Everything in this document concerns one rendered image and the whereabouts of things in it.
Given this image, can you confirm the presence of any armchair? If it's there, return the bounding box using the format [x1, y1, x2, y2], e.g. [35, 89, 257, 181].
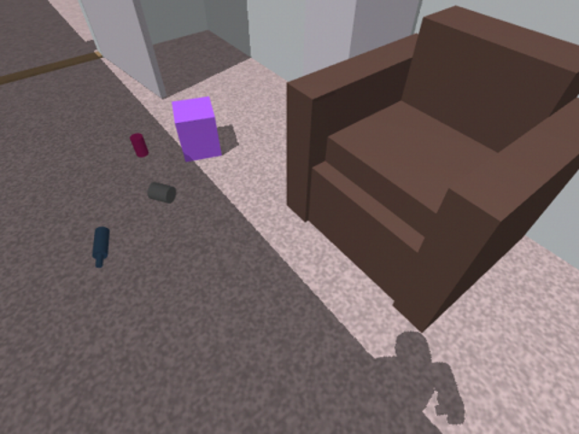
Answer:
[287, 5, 579, 333]

